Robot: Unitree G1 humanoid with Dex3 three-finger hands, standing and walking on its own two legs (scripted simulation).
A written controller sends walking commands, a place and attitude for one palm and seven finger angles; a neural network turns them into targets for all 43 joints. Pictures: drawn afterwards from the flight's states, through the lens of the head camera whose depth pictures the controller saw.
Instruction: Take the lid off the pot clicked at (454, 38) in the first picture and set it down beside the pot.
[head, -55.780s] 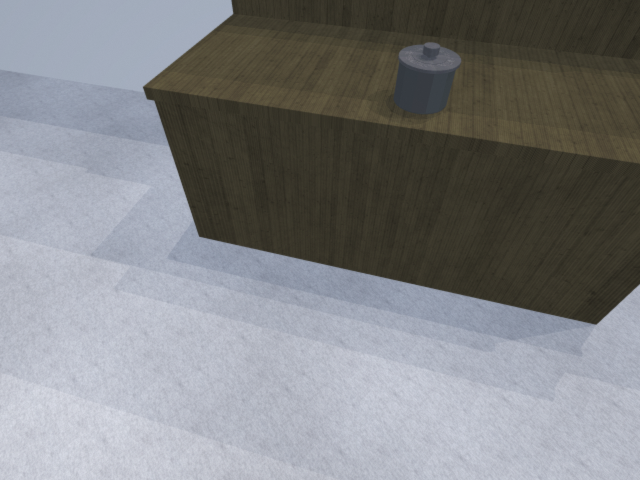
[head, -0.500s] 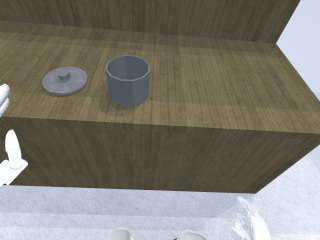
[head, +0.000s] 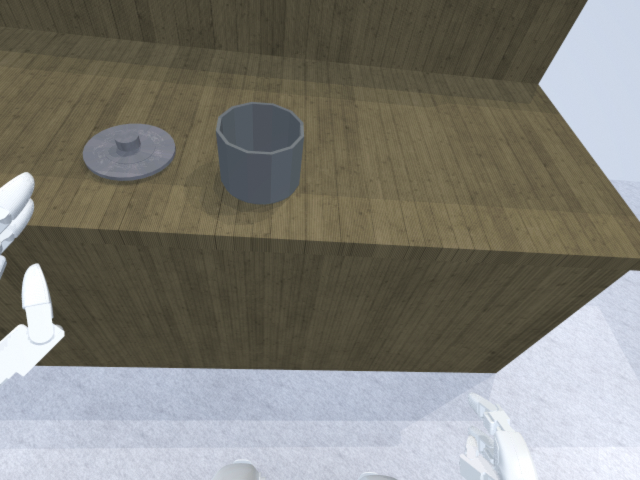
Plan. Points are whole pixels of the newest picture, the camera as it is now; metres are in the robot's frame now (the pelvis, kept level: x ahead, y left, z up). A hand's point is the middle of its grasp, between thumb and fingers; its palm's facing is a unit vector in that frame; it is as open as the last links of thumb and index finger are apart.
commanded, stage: step back with the hand held close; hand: left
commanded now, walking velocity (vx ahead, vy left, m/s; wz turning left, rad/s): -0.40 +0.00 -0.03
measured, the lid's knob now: (127, 140) +0.67 +0.38 -0.02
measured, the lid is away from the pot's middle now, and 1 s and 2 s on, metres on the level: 0.26 0.26 0.26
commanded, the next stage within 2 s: stop stepping back and stand still in 0.38 s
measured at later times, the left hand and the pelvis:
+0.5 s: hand (22, 424) +0.14 +0.23 +0.17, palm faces +0.22 -0.89 -0.41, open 7.4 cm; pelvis -0.09 +0.01 +0.00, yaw -4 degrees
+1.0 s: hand out of the picture +0.02 +0.24 +0.17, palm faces +0.29 -0.87 -0.40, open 7.5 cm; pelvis -0.18 +0.02 +0.01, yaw -4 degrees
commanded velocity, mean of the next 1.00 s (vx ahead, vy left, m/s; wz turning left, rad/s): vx -0.06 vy -0.01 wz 0.03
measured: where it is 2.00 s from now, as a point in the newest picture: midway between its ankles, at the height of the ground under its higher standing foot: outside the picture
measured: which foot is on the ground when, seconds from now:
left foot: down 0.00-0.26, up 0.28-0.42, down 0.44-0.68, up 0.70-0.84, down 0.86-1.00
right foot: up 0.00-0.18, down 0.20-0.44, up 0.46-0.62, down 0.64-0.86, up 0.88-1.00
